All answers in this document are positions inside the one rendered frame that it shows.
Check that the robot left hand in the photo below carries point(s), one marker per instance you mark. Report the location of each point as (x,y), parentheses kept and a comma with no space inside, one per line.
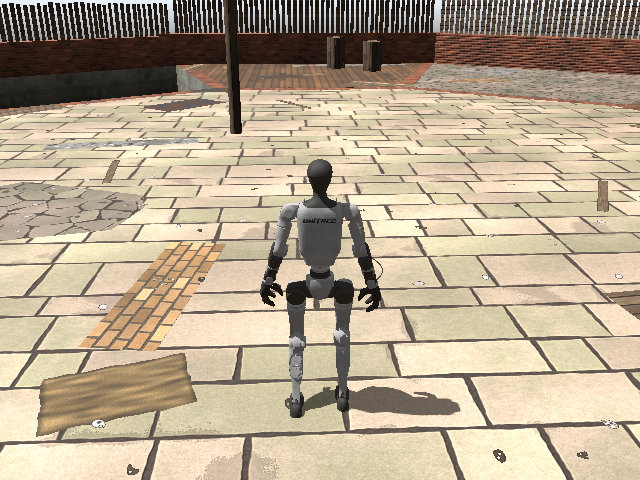
(265,292)

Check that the left robot upper arm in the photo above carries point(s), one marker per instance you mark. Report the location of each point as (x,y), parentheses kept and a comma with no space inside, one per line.
(288,212)

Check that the right robot upper arm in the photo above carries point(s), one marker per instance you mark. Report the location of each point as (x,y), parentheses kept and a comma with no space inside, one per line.
(352,214)

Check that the left robot foot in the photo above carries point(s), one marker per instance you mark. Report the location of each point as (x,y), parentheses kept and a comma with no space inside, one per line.
(296,409)

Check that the robot head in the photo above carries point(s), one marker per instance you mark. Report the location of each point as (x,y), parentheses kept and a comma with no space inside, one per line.
(319,173)

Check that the robot right forearm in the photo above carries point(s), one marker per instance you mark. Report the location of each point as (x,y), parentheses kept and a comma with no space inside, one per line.
(367,269)

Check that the robot left forearm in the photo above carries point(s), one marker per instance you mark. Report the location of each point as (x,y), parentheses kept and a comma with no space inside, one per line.
(272,267)

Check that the robot right hand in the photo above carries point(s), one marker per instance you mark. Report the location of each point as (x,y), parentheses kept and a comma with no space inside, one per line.
(375,297)

